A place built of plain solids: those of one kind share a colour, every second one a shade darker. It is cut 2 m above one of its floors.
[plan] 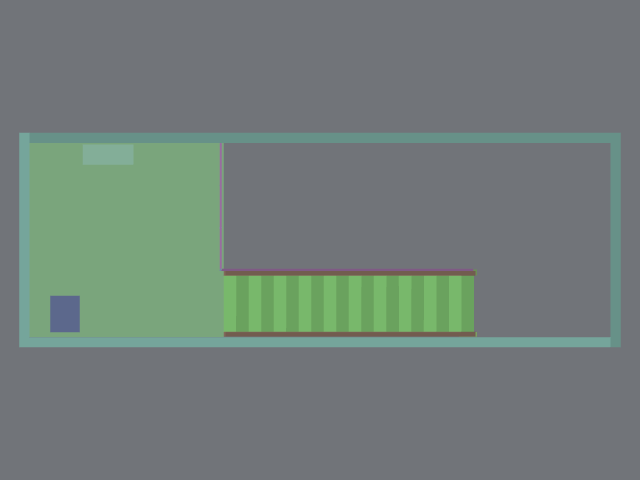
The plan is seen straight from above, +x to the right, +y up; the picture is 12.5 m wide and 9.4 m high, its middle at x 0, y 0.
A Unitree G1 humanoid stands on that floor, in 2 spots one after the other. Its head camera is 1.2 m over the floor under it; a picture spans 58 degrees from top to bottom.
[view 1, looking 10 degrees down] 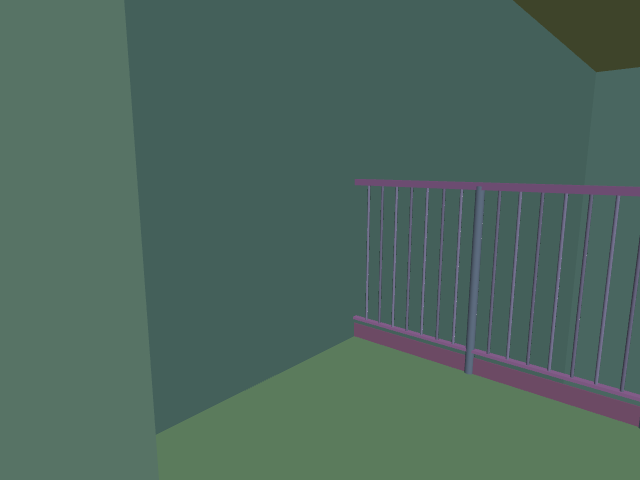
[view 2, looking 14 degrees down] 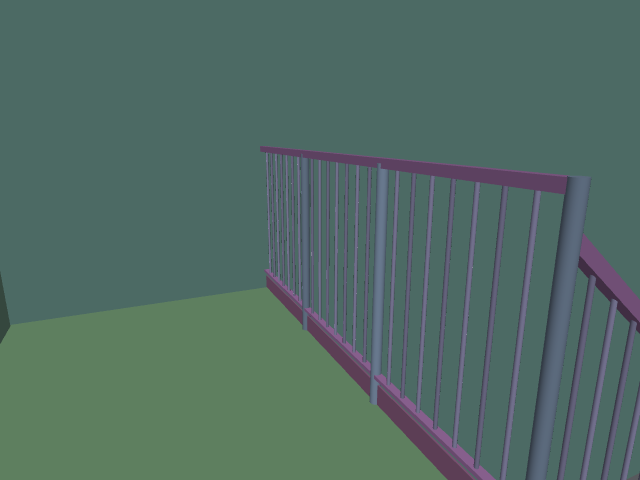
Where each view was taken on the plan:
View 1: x -4.29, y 0.18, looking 41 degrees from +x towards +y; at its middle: wall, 2.66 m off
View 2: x -2.88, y -1.25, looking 66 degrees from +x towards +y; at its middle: guard_bal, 2.38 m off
